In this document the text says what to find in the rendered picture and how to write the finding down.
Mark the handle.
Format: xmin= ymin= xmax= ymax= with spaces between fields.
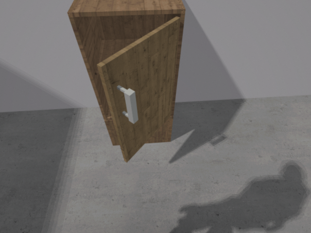
xmin=117 ymin=85 xmax=138 ymax=124

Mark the cupboard door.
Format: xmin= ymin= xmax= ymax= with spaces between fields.
xmin=97 ymin=17 xmax=180 ymax=162

